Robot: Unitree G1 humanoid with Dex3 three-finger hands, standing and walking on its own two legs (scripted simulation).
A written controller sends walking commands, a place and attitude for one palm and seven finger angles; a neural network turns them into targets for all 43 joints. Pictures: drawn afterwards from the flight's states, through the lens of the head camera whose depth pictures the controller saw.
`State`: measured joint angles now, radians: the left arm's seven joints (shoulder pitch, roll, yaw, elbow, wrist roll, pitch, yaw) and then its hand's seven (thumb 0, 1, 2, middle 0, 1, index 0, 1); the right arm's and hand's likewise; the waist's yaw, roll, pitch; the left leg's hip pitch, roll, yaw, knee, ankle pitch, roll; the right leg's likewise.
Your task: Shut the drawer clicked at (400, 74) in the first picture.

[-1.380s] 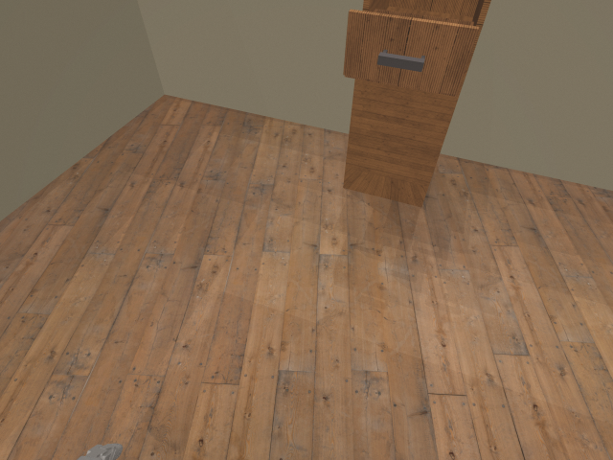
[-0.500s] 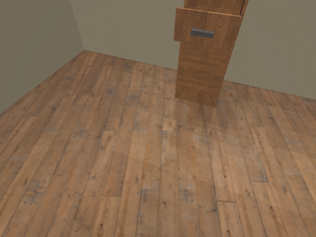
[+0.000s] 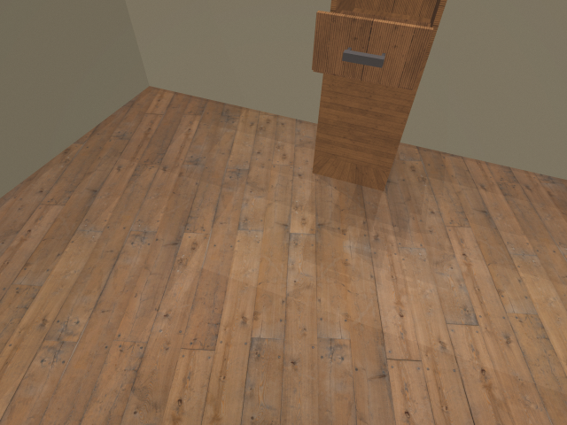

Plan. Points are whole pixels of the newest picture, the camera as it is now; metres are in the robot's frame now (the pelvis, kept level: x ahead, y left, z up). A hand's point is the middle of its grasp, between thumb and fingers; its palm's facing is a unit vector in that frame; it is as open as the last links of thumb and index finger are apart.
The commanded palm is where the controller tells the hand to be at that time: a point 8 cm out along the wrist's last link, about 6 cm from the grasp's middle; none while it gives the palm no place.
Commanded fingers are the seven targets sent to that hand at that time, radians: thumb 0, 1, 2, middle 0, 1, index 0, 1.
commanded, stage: look at it before walking up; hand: left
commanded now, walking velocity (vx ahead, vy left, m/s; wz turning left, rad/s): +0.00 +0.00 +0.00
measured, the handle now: (364, 55) +1.13 -0.18 +0.03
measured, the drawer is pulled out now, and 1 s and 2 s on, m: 0.29 0.29 0.29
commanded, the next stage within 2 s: walk to a spot facing it in 0.06 s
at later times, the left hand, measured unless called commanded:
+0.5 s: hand out of the picture +0.06 +0.18 -0.19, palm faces -0.11 -0.97 -0.22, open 7.4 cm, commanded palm none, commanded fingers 0.00 0.90 0.90 -0.20 -0.30 -0.20 -0.30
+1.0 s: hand (193, 369) +0.25 +0.19 -0.21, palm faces -0.25 -0.95 -0.18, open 7.4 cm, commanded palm none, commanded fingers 0.00 0.90 0.90 -0.20 -0.30 -0.20 -0.30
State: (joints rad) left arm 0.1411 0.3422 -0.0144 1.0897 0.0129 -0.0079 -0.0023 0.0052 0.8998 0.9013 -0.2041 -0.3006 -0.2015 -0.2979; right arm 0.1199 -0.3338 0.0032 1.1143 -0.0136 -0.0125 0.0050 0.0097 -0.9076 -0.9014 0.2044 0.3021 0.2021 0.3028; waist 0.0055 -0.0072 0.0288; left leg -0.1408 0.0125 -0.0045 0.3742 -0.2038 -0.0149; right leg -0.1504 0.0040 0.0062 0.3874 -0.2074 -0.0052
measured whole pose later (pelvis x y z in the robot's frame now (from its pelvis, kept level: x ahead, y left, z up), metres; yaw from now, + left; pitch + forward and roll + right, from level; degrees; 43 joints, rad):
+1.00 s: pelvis +0.25 -0.01 -0.03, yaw -21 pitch -1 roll +0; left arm 0.40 0.20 0.07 1.10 0.02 -0.02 0.00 0.01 0.90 0.90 -0.20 -0.30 -0.20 -0.30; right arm 0.13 -0.13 -0.03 0.96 -0.03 -0.08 0.01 0.01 -0.91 -0.90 0.20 0.30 0.20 0.30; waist 0.05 -0.05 0.05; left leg -0.39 0.09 0.17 0.67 -0.25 0.03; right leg -0.31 0.00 0.02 1.20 -0.46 -0.05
